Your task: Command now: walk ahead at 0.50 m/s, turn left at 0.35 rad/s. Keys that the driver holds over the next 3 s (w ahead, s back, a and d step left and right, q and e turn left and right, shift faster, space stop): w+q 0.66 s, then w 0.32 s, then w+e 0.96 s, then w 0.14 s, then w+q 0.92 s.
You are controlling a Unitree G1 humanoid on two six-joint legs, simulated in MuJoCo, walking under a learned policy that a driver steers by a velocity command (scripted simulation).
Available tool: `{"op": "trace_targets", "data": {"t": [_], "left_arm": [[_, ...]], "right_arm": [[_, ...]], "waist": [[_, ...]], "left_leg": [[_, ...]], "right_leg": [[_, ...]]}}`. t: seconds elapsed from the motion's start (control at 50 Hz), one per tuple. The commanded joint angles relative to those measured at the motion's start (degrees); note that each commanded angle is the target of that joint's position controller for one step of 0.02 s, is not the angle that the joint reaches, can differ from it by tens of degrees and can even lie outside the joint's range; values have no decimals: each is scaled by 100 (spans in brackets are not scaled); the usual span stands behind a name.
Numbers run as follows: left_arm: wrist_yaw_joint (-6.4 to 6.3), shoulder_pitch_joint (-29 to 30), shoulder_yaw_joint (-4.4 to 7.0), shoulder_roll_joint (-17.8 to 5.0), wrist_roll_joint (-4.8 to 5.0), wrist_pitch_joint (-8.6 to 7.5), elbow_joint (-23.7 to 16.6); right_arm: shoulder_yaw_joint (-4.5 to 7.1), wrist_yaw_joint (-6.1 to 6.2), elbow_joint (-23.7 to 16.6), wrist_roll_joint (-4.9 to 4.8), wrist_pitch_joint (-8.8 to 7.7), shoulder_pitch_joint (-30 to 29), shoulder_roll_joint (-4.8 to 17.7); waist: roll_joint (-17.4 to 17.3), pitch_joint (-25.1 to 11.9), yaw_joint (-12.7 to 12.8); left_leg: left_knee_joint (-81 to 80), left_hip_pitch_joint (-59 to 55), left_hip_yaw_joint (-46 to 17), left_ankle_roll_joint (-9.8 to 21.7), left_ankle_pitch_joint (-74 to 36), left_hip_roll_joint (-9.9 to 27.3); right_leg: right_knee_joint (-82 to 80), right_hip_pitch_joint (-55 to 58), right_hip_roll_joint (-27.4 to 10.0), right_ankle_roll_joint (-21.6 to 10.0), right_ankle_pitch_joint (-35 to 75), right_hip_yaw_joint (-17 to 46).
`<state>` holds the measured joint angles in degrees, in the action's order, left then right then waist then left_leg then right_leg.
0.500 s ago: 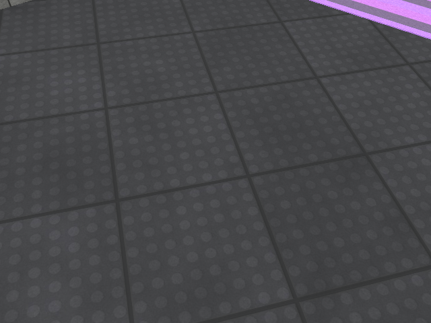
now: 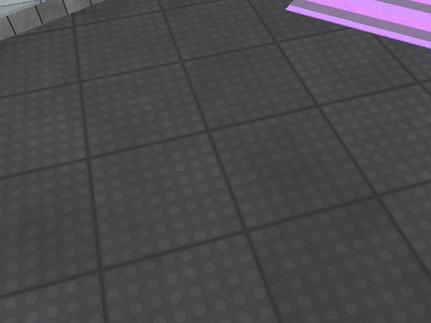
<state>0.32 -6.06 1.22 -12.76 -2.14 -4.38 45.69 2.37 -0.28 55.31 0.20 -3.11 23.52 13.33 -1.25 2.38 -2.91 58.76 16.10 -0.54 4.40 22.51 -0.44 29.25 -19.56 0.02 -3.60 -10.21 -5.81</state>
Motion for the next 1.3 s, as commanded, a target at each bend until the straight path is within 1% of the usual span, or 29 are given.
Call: {"op": "trace_targets", "data": {"t": [0.02,0.12,0.2,0.32,0.38,0.42,0.44,0.46,0.48,0.5,0.52,0.54,0.56,0.6,0.66,0.78,0.88,0.94,0.96,0.98,1.0,1.02,1.04,1.06,1.08,1.1,1.12,1.18,1.3], "left_arm": [[-51,-766,163,-490,95,-71,67],[-85,-1133,222,-573,142,-260,312],[-95,-1425,208,-515,114,-240,502],[-170,-1894,262,-755,97,-161,759],[-221,-1878,307,-948,73,-52,815],[-223,-1834,357,-1126,70,69,803],[-201,-1739,354,-1124,82,97,711],[-109,-1924,219,-540,208,54,334],[-46,-1423,284,-768,152,-23,38],[-18,-749,292,-829,128,-80,-130],[-11,-799,245,-737,173,-146,-126],[-30,-919,258,-709,129,-133,-17],[-34,-1111,250,-662,16,-26,8],[-4,-1204,250,-631,-85,172,10],[48,-716,236,-566,-65,275,-198],[112,410,174,-518,-13,249,-527],[169,1041,131,-568,43,154,-791],[124,375,197,-734,63,95,-644],[65,-243,258,-842,76,68,-443],[-9,-1127,321,-961,46,15,-179],[-100,-2104,415,-1366,-73,-14,-46],[-54,-2186,556,-1887,-101,29,77],[27,-1679,453,-1346,113,93,35],[62,-1128,370,-997,177,100,-64],[90,-931,310,-786,142,78,-56],[89,-929,262,-678,151,55,19],[69,-984,259,-708,170,29,115],[51,-1310,309,-830,226,-42,312],[25,-1842,385,-959,229,20,451]], "right_arm": [[151,-72,-345,120,68,-4,434],[167,-218,-562,160,252,-558,258],[112,-287,-874,150,248,-1369,169],[24,-382,-1303,194,228,-2365,184],[84,-332,-1302,215,236,-2143,308],[212,-264,-1036,221,184,-1163,514],[350,-185,-742,282,137,-228,788],[557,-92,-743,334,150,119,1516],[591,-74,-862,134,212,51,1722],[560,-30,-779,67,254,-104,1610],[486,1,-755,25,238,-398,1305],[417,11,-783,26,192,-661,1060],[369,25,-826,-42,167,-892,917],[319,2,-842,-57,32,-881,813],[364,-3,-795,-25,-35,-588,1028],[288,9,-591,-12,-75,176,891],[245,95,-450,72,-95,483,956],[255,145,-449,97,-122,183,1105],[262,133,-430,115,-128,120,1159],[247,105,-425,105,-137,57,1140],[160,88,-593,90,-164,137,850],[110,43,-580,-108,-159,945,435],[155,70,-526,129,-144,569,869],[164,27,-642,158,-156,38,880],[126,-4,-742,176,-176,-310,788],[119,-34,-801,222,-139,-492,715],[82,-67,-815,253,-82,-312,625],[25,-100,-876,273,12,-492,525],[-72,-120,-1402,204,41,-2020,442]], "waist": [[688,-60,295],[509,43,170],[489,239,275],[477,405,510],[640,136,327],[659,-476,-88],[338,-983,-534],[-871,-1639,-417],[-765,-1932,-373],[-135,-1122,-393],[72,-538,-131],[330,-189,147],[269,-183,370],[79,-226,496],[-2,-155,401],[-214,14,-80],[-259,181,-254],[-335,71,165],[-290,-246,431],[-65,-740,853],[502,-1523,1145],[1948,-1934,696],[943,-1275,559],[487,-543,426],[203,-281,386],[183,-105,291],[544,-213,150],[495,-248,118],[485,90,500]], "left_leg": [[570,1646,-236,13,-471,541],[464,2136,-118,-148,-1305,637],[-551,2392,80,-209,-2069,608],[-2008,2031,683,94,-2016,407],[-2242,1382,1005,419,-1165,-45],[-2559,213,1048,718,-732,-476],[-3020,-1162,612,956,-825,-367],[-3169,-3149,-1970,1687,-305,1354],[-4153,-3496,-4310,2104,-714,2106],[-4271,-3010,-3324,1870,-1077,1894],[-4344,-2183,-2643,1628,-1611,1730],[-4363,-1547,-2078,1336,-2460,1369],[-4520,-1071,-1741,1218,-2538,1129],[-4533,-706,-1472,1236,-3278,877],[-4712,-588,-1360,1164,-2951,663],[-4774,-1425,-1319,838,-3189,698],[-4560,-2045,-1373,771,-3787,956],[-4050,-1988,-1248,539,-5104,1027],[-3348,-1955,-1134,461,-5822,907],[-2241,-1596,-878,360,-5635,632],[-552,-664,-603,266,-3851,296],[1272,1202,-233,9,508,-855],[1636,1797,-647,111,466,-449],[1467,1901,-517,91,-123,-107],[1179,1812,-411,47,-437,87],[882,1662,-353,4,-569,243],[671,1437,-299,-103,-601,300],[214,1425,-132,-384,-599,372],[-1550,1800,47,-716,-1753,395]], "right_leg": [[-2019,1268,-1624,-461,-323,1686],[-2217,1309,-1487,-485,973,608],[-2196,1442,-1338,-459,1453,-36],[-1894,2189,-1559,-379,2409,-583],[-938,2626,-1612,-285,4655,-868],[749,2526,-1596,-246,5258,-961],[2219,1683,-1480,-66,4178,-1028],[4398,-715,-801,270,462,-1013],[5481,-1976,117,424,-2120,148],[5375,-2523,-286,351,-1515,692],[4812,-2345,-515,316,-993,673],[4299,-1966,-678,316,-839,689],[4014,-1560,-731,392,-761,702],[3732,-1203,-752,523,-782,678],[3040,-1485,-710,674,-239,566],[1477,-1998,-598,578,955,513],[609,-1837,-341,296,934,409],[157,-678,-38,-4,341,351],[16,90,171,-113,144,261],[-280,1248,92,-270,309,329],[-322,2598,-1153,-573,-385,1714],[-1076,3672,-2405,-1452,-602,4595],[-1411,3106,-2135,-1349,-1134,4866],[-1425,2343,-1910,-1248,-945,3853],[-1525,1850,-1605,-1150,-195,3269],[-1619,1509,-1247,-938,386,2768],[-1658,1354,-1166,-958,856,2546],[-1815,1168,-963,-1098,1373,2214],[-2012,1069,-716,-967,1084,2079]]}}
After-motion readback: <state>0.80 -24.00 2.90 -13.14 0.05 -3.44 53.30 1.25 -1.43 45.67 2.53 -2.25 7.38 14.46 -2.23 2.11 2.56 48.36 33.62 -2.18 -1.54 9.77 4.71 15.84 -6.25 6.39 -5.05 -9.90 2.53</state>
